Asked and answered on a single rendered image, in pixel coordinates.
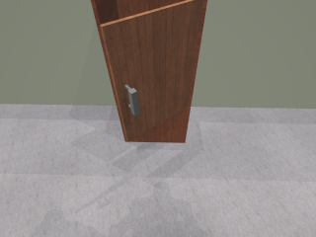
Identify handle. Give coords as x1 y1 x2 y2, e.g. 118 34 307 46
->
124 85 140 116

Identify cupboard door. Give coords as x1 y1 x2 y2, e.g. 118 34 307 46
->
100 0 203 142

